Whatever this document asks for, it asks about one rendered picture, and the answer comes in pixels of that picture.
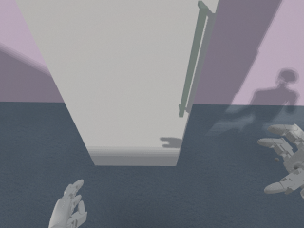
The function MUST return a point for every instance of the fridge door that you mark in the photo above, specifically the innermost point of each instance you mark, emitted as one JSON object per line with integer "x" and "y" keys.
{"x": 120, "y": 67}

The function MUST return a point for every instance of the handle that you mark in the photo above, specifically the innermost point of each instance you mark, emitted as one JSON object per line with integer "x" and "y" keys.
{"x": 203, "y": 10}

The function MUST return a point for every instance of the robot right hand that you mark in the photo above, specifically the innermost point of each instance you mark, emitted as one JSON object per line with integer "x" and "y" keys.
{"x": 295, "y": 178}

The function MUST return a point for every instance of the robot left hand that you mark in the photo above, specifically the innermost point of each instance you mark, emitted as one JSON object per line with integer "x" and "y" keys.
{"x": 64, "y": 207}

